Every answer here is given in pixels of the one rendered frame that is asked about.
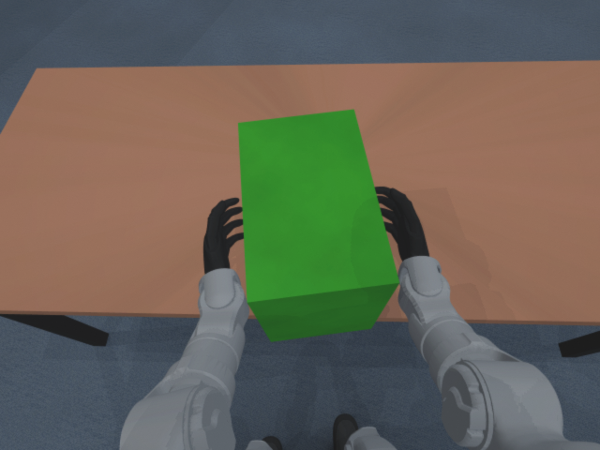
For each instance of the carton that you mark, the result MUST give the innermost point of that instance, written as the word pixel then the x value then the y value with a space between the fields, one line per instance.
pixel 318 260

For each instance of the robot left upper arm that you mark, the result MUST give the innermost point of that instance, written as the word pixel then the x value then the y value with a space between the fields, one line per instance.
pixel 192 418

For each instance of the robot right upper arm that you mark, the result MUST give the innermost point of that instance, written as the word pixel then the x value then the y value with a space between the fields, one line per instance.
pixel 503 405

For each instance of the robot right shin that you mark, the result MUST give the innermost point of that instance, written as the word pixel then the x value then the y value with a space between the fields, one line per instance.
pixel 363 431

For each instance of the table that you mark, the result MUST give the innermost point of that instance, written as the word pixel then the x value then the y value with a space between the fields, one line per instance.
pixel 108 176

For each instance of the left robot forearm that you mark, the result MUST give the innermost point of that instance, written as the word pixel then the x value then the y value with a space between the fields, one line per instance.
pixel 214 351

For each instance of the robot left hand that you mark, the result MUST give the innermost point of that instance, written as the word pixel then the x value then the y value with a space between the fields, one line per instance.
pixel 216 247

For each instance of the robot right hand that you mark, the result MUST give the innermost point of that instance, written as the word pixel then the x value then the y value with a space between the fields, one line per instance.
pixel 406 228

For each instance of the right robot foot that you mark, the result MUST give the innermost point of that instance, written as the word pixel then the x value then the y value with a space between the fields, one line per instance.
pixel 344 426

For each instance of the right robot forearm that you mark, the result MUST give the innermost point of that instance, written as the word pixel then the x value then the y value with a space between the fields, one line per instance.
pixel 437 330

